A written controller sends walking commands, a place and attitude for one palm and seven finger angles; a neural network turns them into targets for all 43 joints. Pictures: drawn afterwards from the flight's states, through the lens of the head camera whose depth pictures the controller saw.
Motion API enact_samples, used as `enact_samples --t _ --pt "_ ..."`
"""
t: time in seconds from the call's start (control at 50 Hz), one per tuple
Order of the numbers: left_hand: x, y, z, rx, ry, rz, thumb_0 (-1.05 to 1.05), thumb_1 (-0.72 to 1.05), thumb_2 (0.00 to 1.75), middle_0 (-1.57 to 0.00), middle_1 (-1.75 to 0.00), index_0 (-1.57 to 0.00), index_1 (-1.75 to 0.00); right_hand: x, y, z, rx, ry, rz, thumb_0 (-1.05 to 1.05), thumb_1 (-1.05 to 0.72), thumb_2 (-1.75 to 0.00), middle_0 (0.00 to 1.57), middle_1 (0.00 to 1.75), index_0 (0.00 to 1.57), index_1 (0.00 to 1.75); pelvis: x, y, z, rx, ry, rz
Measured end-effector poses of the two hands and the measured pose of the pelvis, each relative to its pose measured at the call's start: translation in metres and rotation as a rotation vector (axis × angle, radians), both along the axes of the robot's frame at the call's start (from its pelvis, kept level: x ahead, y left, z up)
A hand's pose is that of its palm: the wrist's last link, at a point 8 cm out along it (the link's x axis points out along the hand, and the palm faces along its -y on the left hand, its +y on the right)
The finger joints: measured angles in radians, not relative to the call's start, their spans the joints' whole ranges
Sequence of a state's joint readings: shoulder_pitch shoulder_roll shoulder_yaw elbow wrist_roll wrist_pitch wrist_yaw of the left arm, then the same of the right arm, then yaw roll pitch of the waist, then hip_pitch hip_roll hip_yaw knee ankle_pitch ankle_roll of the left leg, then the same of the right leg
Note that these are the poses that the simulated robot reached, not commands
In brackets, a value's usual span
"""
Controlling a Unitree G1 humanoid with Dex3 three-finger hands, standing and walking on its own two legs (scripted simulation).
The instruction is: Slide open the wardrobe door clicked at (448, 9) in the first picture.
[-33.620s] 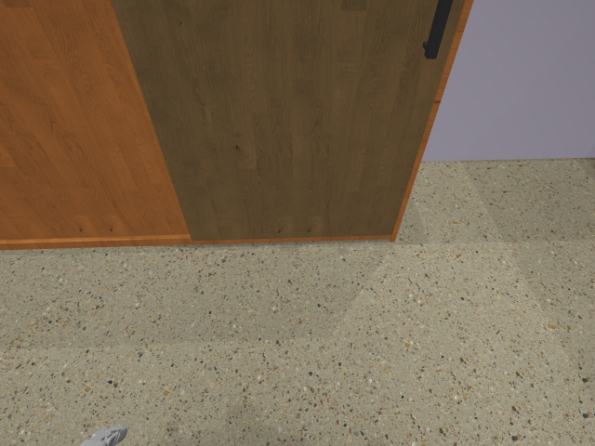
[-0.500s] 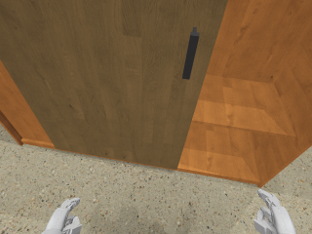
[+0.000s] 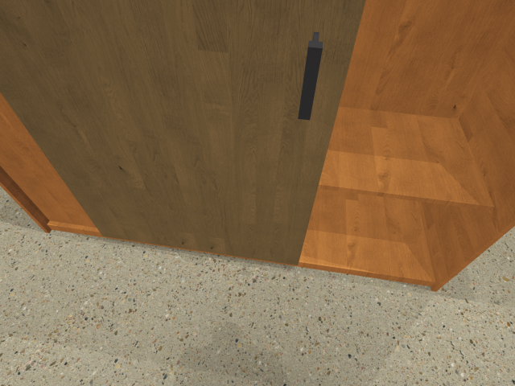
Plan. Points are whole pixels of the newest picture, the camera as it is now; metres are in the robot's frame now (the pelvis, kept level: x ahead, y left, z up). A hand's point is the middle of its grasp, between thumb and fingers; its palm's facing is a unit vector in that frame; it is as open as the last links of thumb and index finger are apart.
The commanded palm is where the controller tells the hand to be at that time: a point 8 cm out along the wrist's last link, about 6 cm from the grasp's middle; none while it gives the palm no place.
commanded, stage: let the arm hang, fingers relaxed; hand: right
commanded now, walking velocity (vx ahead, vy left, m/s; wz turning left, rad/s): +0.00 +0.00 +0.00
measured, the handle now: (310, 77) +0.64 -0.06 +0.15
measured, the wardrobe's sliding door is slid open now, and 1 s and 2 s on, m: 0.56 0.56 0.56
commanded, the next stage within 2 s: look to check the result in 0.44 s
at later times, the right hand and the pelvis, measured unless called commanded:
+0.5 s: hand out of the picture +0.01 -0.18 -0.18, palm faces +0.00 +0.98 -0.19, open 7.3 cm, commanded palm none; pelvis +0.00 +0.00 +0.00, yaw +1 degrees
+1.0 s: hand out of the picture +0.02 -0.18 -0.18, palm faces -0.01 +0.98 -0.20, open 7.3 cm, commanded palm none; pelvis +0.01 +0.00 +0.00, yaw +1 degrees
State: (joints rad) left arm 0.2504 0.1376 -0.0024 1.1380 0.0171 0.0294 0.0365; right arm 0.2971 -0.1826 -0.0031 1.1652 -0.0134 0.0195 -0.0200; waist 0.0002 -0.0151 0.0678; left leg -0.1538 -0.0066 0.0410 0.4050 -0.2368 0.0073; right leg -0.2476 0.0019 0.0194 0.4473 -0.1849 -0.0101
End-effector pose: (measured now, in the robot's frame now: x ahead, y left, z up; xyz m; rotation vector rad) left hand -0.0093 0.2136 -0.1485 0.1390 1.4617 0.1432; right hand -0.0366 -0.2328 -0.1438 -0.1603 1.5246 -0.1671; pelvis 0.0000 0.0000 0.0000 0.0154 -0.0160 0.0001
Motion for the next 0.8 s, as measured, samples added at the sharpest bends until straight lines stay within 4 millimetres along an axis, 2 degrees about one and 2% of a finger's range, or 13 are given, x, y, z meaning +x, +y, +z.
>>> enact_samples --t 0.2,0.3,0.4,0.68,0.8 --pt "-0.004 -0.004 -0.001 -0.005 -0.031 0.03 0.01 0.92 0.9 -0.2 -0.29 -0.2 -0.3 0.043 0.005 -0.002 0.014 -0.126 0.036 0.0 -0.91 -0.9 0.19 0.3 0.2 0.3 -0.002 -0.004 0.0 -0.008 -0.004 0.009" --pt "-0.001 -0.001 0.001 0.007 -0.047 0.033 0.0 0.91 0.9 -0.2 -0.29 -0.2 -0.3 0.054 0.008 -0.004 0.02 -0.157 0.044 0.0 -0.92 -0.9 0.19 0.3 0.2 0.3 -0.002 -0.004 0.0 -0.009 -0.005 0.011" --pt "0.003 0.002 0.002 0.014 -0.056 0.031 0.0 0.91 0.9 -0.2 -0.29 -0.2 -0.3 0.054 0.007 -0.004 0.022 -0.154 0.043 0.0 -0.92 -0.9 0.19 0.3 0.2 0.3 -0.002 -0.003 0.0 -0.008 -0.005 0.011" --pt "0.017 0.009 0.005 0.027 -0.068 0.017 0.0 0.91 0.9 -0.2 -0.29 -0.2 -0.3 0.035 0.007 -0.003 0.022 -0.093 0.031 0.0 -0.91 -0.9 0.19 0.3 0.2 0.3 0.001 -0.002 0.001 -0.007 -0.008 0.014" --pt "0.022 0.011 0.006 0.03 -0.075 0.013 0.0 0.91 0.9 -0.2 -0.29 -0.2 -0.3 0.035 0.006 -0.003 0.021 -0.09 0.03 0.0 -0.91 -0.9 0.19 0.3 0.2 0.3 0.003 -0.002 0.002 -0.007 -0.009 0.015"
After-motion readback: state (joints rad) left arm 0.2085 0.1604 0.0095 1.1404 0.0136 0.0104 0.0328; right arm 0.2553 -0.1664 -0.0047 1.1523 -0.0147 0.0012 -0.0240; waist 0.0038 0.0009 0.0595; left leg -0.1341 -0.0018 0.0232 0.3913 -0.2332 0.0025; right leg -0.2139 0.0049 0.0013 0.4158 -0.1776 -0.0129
